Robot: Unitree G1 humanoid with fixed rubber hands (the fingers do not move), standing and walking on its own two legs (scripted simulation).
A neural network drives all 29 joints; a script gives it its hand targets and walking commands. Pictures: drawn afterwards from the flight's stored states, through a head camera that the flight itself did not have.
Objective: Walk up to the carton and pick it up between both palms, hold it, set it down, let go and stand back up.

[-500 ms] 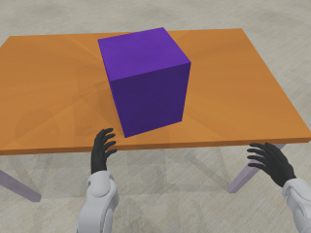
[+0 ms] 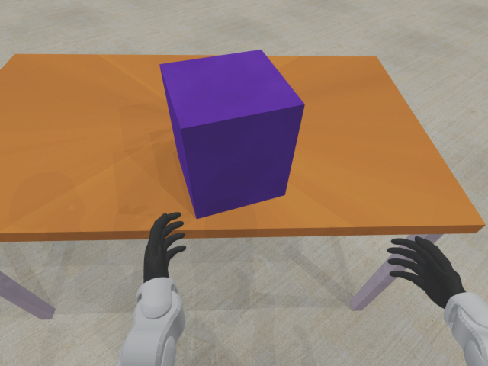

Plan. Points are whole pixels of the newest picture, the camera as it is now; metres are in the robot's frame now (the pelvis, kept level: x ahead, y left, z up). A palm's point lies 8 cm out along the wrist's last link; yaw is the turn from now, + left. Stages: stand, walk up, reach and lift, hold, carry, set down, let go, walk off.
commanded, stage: set down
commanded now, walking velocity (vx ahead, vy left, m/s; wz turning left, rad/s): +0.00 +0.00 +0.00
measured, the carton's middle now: (228, 136) +0.55 +0.08 +0.05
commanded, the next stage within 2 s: let go in 1.48 s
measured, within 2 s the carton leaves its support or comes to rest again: neither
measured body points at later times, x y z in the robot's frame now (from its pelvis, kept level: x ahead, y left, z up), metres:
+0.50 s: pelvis +0.03 +0.00 +0.00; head +0.08 +0.02 +0.45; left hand +0.26 +0.19 +0.01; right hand +0.27 -0.29 -0.02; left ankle +0.05 +0.15 -0.74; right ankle +0.04 -0.07 -0.74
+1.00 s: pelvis +0.03 +0.01 +0.00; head +0.08 +0.03 +0.45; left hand +0.24 +0.21 -0.02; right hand +0.25 -0.25 -0.04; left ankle +0.05 +0.15 -0.74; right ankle +0.04 -0.07 -0.74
